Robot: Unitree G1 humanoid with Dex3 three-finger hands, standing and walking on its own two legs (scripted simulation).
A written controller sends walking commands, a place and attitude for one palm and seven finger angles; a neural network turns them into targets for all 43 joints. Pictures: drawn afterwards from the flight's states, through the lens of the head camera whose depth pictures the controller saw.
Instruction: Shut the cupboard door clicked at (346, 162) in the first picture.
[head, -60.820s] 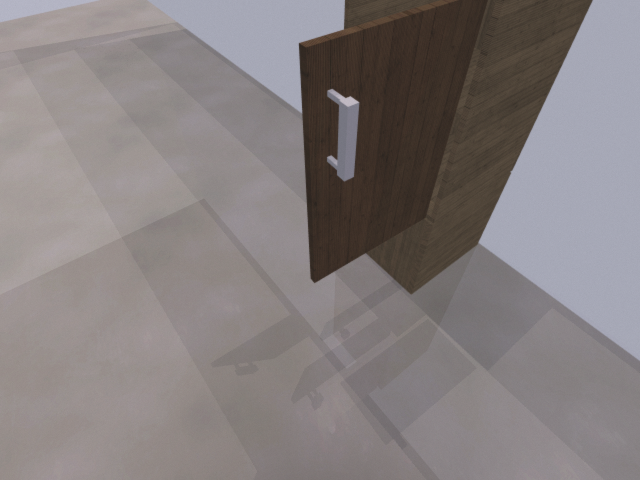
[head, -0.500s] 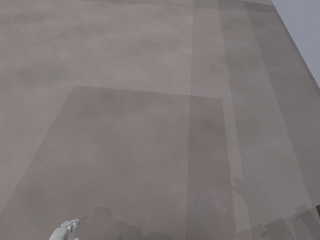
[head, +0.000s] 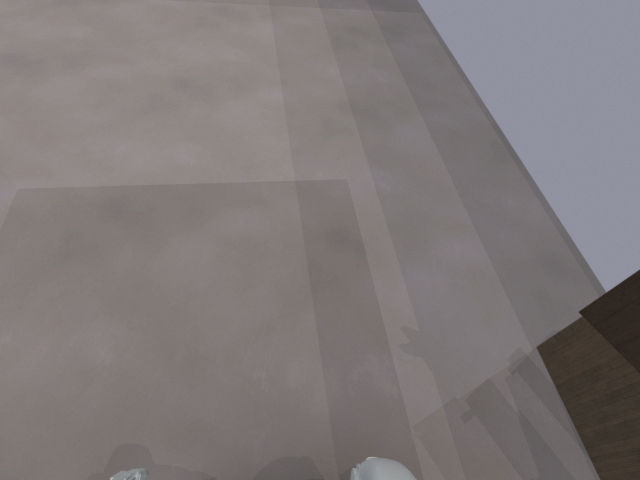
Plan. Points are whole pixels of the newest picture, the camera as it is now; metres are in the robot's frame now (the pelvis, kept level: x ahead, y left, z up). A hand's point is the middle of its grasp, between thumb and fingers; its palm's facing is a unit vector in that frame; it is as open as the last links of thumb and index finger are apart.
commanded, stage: turn to face it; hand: left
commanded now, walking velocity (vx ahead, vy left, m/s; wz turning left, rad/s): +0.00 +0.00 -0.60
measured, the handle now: out of the picture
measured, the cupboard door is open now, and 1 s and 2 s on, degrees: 22 22 22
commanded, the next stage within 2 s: take the last steps up to it in 1.56 s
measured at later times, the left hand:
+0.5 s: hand out of the picture +0.13 +0.14 -0.16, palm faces -0.26 -0.93 -0.24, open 7.4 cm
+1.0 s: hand (246, 420) +0.21 +0.11 -0.16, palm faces -0.54 -0.81 -0.24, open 7.4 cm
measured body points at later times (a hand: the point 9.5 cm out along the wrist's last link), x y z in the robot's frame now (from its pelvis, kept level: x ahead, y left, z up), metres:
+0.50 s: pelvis -0.01 -0.03 +0.00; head +0.04 -0.05 +0.44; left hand +0.15 +0.19 -0.14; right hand +0.00 -0.31 -0.14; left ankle +0.03 +0.12 -0.68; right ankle -0.02 -0.14 -0.74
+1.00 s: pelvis +0.01 -0.01 -0.01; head +0.04 -0.03 +0.44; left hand +0.24 +0.15 -0.14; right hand -0.10 -0.25 -0.15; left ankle +0.05 +0.11 -0.74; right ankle -0.07 -0.11 -0.72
